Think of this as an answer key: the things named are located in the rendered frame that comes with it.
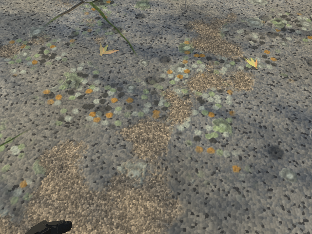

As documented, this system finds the robot left hand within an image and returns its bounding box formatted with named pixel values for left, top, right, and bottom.
left=25, top=220, right=72, bottom=234

